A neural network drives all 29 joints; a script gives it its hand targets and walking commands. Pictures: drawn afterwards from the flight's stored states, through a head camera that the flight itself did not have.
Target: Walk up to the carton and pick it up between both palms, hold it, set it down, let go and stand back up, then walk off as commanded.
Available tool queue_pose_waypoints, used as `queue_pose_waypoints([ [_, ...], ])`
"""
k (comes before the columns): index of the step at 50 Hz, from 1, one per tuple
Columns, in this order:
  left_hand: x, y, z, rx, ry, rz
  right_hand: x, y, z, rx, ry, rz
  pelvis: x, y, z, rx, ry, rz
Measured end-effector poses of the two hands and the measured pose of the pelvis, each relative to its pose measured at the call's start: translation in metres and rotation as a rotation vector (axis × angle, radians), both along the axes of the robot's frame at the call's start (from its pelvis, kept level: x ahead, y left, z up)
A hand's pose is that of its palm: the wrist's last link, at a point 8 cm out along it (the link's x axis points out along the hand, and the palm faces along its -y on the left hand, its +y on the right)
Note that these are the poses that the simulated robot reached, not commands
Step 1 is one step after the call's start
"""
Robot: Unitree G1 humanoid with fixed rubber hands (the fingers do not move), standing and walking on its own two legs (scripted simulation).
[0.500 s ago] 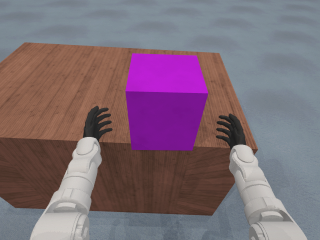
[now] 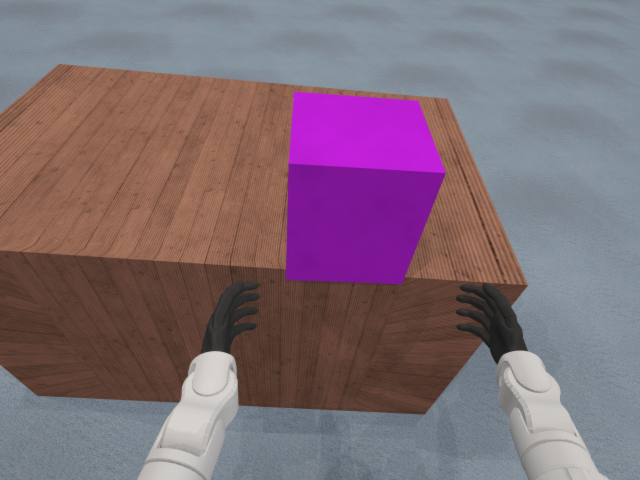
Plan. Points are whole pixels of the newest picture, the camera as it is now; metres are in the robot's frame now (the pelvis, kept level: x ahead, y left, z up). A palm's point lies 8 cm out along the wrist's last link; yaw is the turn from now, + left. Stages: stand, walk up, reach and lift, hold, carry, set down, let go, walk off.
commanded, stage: set down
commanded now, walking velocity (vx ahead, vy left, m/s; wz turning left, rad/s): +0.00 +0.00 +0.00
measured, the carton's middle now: (350, 192) +0.56 -0.04 +0.05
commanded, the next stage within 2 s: let go in 1.86 s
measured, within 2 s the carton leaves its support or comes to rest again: neither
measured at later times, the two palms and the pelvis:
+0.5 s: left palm (195, 391) +0.21 +0.15 +0.06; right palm (590, 436) +0.17 -0.26 +0.07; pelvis -0.07 -0.03 +0.00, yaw -1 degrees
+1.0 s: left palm out of the picture +0.13 +0.14 +0.02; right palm out of the picture +0.11 -0.28 +0.02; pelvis -0.10 -0.04 +0.00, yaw -1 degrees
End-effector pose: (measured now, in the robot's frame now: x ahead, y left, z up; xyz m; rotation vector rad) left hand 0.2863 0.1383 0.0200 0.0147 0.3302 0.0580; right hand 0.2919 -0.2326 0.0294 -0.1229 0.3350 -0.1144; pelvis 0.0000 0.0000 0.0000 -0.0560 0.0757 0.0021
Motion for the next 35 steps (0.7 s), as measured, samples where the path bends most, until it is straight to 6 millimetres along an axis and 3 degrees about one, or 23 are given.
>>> queue_pose_waypoints([
  [6,-0.043,-0.009,0.009,-0.067,-0.087,0.041,-0.058,-0.032,0.012,-0.021,-0.047,-0.036,-0.011,-0.021,0.000,0.027,-0.039,0.000],
  [11,-0.067,-0.018,0.015,-0.012,-0.044,0.037,-0.080,-0.041,0.018,0.042,-0.102,-0.035,-0.026,-0.031,0.000,0.040,-0.085,0.000],
  [16,-0.073,-0.020,0.033,0.065,-0.029,-0.004,-0.094,-0.041,0.019,0.094,-0.111,-0.044,-0.043,-0.035,0.000,0.047,-0.112,-0.006],
  [22,-0.072,0.002,0.050,0.027,-0.062,0.034,-0.117,-0.033,0.037,0.058,-0.115,-0.062,-0.058,-0.033,-0.001,0.049,-0.134,-0.021],
  [29,-0.091,0.017,0.031,-0.002,-0.002,0.044,-0.136,-0.019,0.046,0.010,-0.089,-0.043,-0.075,-0.022,-0.001,0.037,-0.159,-0.019],
  [35,-0.113,0.027,0.024,0.077,0.011,0.070,-0.146,-0.010,0.022,0.083,-0.034,0.019,-0.085,-0.018,-0.001,0.031,-0.172,-0.016],
])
